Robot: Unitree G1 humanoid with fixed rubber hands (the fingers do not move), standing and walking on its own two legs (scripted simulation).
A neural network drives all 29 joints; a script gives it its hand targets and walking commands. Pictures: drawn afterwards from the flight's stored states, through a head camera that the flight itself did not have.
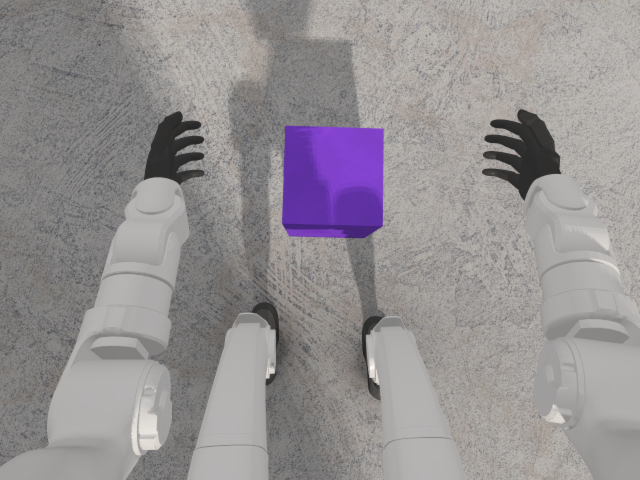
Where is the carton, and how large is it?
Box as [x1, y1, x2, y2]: [282, 126, 383, 237]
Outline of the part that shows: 285,126 282,223 288,234 293,236 364,237 382,226 383,129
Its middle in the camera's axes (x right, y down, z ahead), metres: +0.03 -0.11 +0.91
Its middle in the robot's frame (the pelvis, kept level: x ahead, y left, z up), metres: +0.51 -0.04 -0.54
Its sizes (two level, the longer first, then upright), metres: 0.198 0.198 0.270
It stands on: the floor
